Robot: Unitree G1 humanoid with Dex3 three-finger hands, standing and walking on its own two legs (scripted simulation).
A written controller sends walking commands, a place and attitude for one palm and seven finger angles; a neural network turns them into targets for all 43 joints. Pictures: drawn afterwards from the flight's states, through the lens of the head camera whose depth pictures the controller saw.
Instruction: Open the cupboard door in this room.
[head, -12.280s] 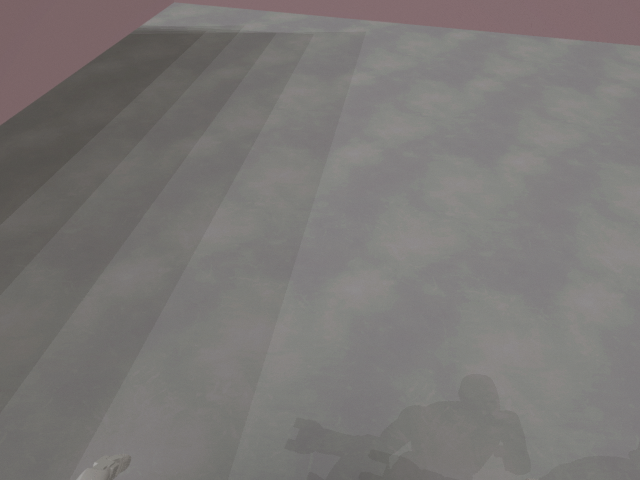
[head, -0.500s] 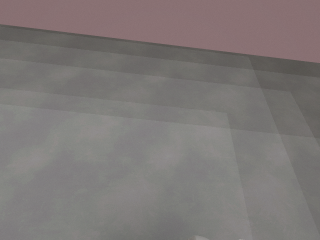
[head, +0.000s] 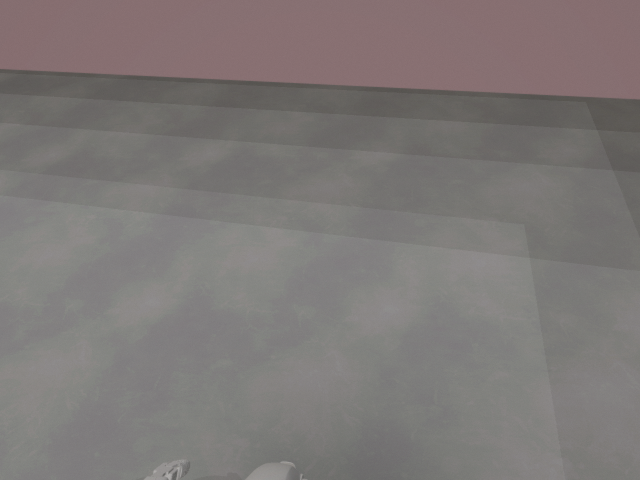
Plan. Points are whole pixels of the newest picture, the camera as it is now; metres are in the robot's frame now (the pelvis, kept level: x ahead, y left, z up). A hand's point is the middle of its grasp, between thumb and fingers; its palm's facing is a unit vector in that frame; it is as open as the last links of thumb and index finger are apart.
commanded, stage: turn or walk to find it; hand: left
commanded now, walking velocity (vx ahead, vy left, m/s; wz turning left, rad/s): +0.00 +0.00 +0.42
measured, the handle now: out of the picture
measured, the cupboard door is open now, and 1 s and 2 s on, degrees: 0 0 0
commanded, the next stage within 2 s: none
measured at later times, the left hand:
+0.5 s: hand out of the picture -0.07 +0.27 -0.19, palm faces +0.29 -0.93 -0.23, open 7.4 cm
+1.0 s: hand out of the picture -0.02 +0.23 -0.15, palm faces +0.39 -0.88 -0.28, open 7.3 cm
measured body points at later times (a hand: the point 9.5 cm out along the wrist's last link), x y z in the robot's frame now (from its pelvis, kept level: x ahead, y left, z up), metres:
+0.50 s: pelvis -0.03 +0.06 +0.00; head -0.01 +0.10 +0.45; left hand -0.09 +0.32 -0.17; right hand +0.13 -0.16 -0.12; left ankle -0.05 +0.14 -0.74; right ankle -0.03 -0.10 -0.67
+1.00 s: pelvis -0.06 +0.00 -0.01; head -0.02 -0.01 +0.44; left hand -0.04 +0.28 -0.13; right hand +0.04 -0.22 -0.17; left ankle -0.06 +0.14 -0.72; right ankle -0.02 -0.09 -0.74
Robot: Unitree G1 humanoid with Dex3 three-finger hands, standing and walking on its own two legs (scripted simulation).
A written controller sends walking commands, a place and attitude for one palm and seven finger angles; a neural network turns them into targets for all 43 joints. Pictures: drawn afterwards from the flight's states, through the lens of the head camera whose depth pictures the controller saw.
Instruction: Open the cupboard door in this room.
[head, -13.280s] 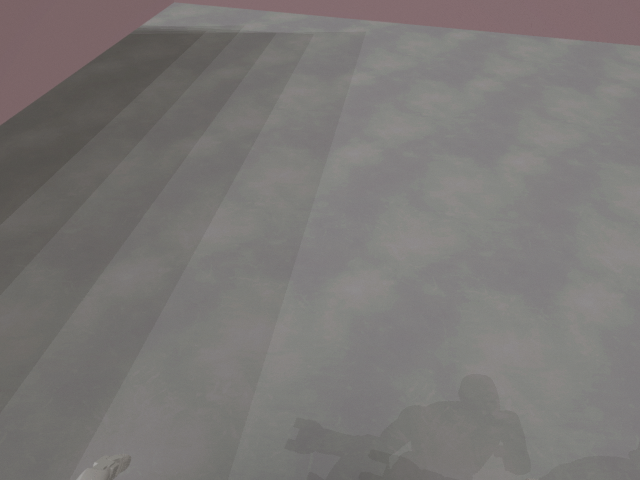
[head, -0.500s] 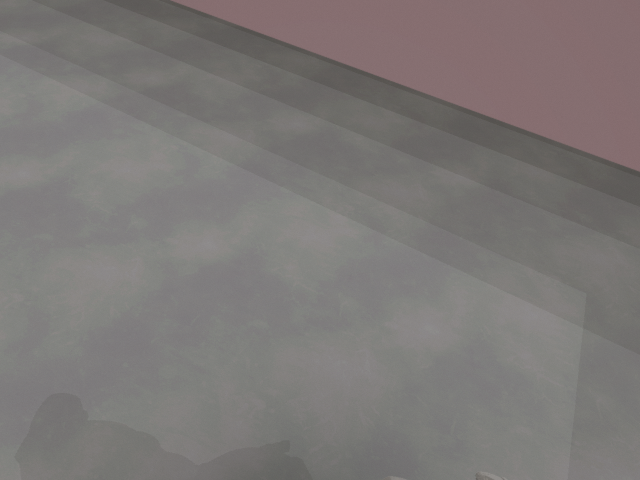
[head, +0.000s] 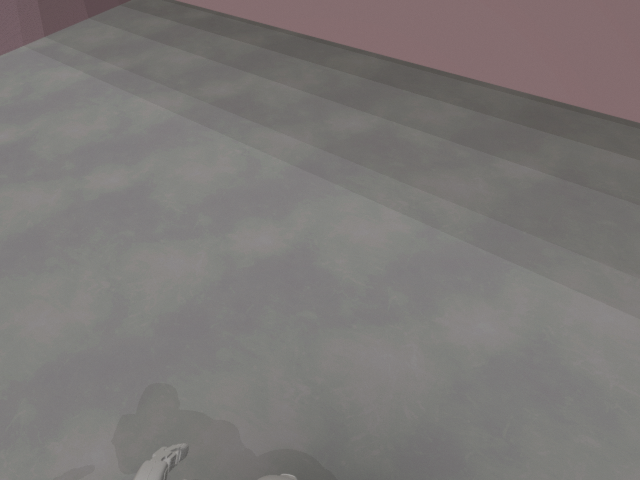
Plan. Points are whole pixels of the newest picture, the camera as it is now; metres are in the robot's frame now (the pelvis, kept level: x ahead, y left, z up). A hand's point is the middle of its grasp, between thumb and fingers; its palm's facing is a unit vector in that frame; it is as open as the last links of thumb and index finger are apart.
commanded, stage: turn or walk to find it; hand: left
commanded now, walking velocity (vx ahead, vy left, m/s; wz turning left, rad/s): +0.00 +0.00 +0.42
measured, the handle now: out of the picture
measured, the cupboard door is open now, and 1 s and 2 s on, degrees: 0 0 0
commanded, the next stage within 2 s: none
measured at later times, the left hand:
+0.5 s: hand out of the picture -0.08 +0.23 -0.19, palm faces +0.33 -0.91 -0.24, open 7.3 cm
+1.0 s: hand out of the picture -0.03 +0.23 -0.15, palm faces +0.42 -0.86 -0.28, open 7.3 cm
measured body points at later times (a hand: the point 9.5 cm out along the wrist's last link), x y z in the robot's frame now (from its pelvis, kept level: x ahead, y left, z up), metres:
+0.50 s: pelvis -0.04 +0.03 -0.01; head -0.01 +0.06 +0.44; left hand -0.10 +0.28 -0.17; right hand +0.13 -0.20 -0.14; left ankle -0.07 +0.12 -0.74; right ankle -0.01 -0.10 -0.72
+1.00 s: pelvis -0.06 +0.00 +0.00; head -0.02 -0.01 +0.45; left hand -0.05 +0.27 -0.12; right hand +0.07 -0.22 -0.16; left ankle -0.07 +0.13 -0.73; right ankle -0.01 -0.10 -0.74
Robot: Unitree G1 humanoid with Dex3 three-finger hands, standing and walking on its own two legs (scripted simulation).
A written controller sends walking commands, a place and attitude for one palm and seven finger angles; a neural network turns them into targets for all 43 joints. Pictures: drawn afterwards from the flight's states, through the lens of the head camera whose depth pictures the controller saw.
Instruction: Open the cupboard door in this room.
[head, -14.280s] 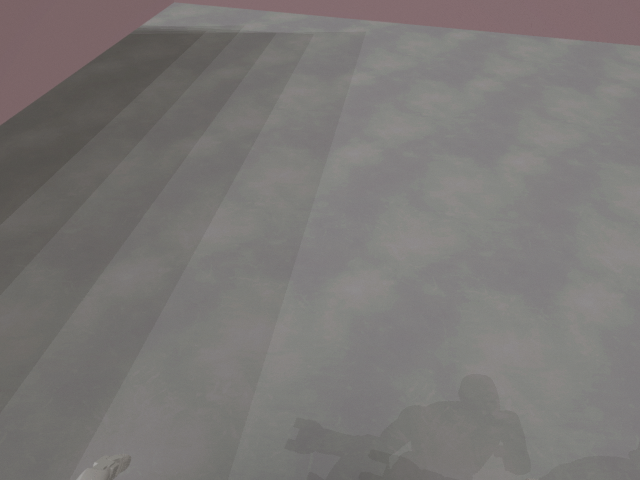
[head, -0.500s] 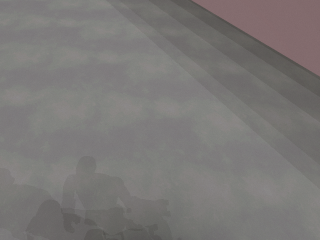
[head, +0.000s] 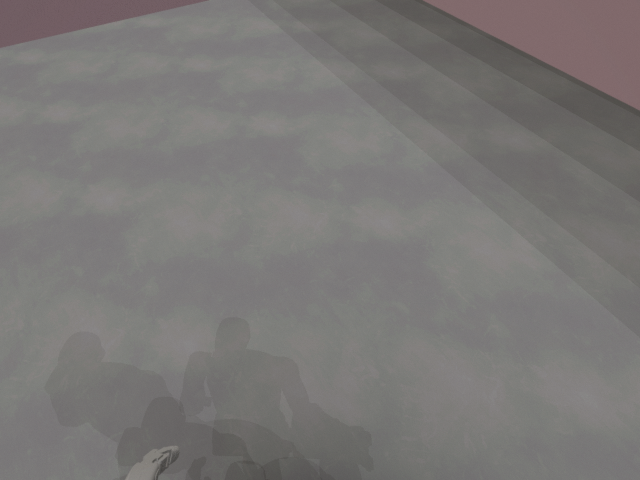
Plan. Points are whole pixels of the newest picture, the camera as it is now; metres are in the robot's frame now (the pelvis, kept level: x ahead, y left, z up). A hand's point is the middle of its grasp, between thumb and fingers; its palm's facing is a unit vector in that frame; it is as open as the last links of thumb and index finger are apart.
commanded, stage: turn or walk to find it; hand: left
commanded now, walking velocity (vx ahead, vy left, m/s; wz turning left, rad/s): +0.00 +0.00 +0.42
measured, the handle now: out of the picture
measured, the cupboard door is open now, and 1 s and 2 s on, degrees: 0 0 0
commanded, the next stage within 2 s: none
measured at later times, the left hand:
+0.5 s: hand out of the picture -0.07 +0.22 -0.18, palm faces +0.32 -0.92 -0.24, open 7.3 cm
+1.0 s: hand out of the picture -0.04 +0.23 -0.15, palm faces +0.43 -0.86 -0.28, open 7.4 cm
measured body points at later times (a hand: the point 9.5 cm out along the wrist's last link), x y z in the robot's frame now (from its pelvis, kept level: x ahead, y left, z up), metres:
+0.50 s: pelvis -0.04 +0.01 +0.00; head -0.01 +0.03 +0.44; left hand -0.09 +0.26 -0.16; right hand +0.11 -0.22 -0.14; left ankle -0.08 +0.12 -0.74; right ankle +0.00 -0.11 -0.73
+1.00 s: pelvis -0.06 -0.01 +0.00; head -0.02 -0.01 +0.45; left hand -0.07 +0.27 -0.13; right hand +0.08 -0.21 -0.16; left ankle -0.08 +0.12 -0.73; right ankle -0.02 -0.11 -0.73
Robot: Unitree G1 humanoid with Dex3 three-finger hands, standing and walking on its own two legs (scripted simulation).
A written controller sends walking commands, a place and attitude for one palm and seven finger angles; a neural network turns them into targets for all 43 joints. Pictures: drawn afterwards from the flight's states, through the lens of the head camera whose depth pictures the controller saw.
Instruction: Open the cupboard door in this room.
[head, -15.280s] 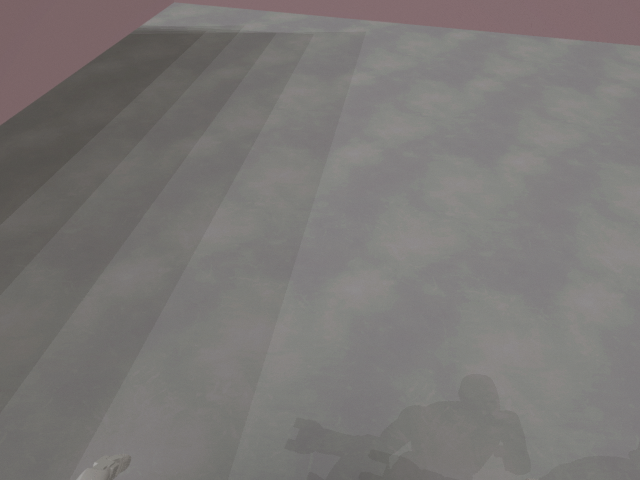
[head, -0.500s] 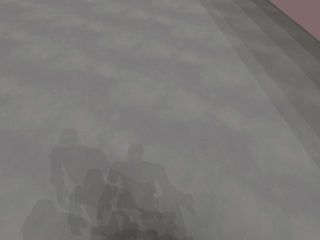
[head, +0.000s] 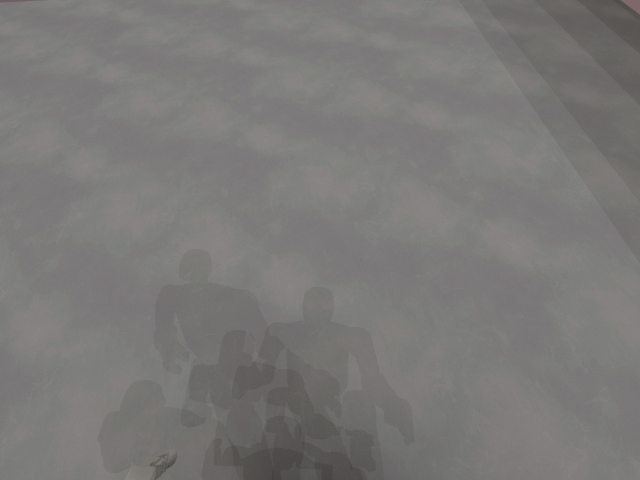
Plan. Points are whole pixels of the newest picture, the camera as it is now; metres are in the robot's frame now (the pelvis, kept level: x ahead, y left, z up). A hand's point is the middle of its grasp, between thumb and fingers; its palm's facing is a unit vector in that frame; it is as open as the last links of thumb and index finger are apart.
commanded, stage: turn or walk to find it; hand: left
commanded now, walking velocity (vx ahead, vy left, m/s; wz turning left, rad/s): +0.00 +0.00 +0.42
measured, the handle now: out of the picture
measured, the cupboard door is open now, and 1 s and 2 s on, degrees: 0 0 0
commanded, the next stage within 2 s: none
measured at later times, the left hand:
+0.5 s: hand out of the picture -0.07 +0.22 -0.18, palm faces +0.31 -0.92 -0.24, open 7.3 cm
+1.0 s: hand out of the picture -0.04 +0.22 -0.15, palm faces +0.42 -0.86 -0.29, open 7.3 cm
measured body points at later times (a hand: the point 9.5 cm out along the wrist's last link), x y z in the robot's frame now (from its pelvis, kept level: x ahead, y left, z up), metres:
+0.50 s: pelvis -0.04 +0.02 -0.01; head -0.01 +0.04 +0.44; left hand -0.08 +0.27 -0.16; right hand +0.11 -0.22 -0.14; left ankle -0.07 +0.12 -0.74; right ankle +0.00 -0.11 -0.73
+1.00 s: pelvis -0.06 -0.01 +0.00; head -0.03 -0.03 +0.45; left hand -0.06 +0.26 -0.12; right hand +0.08 -0.22 -0.17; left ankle -0.07 +0.12 -0.73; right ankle -0.01 -0.11 -0.74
